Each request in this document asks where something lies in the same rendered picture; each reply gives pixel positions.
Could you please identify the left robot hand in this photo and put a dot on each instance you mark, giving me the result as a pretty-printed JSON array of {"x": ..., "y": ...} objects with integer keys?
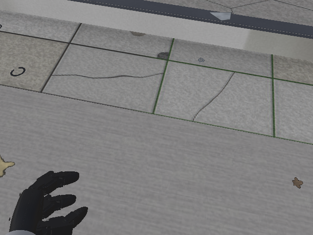
[{"x": 32, "y": 206}]

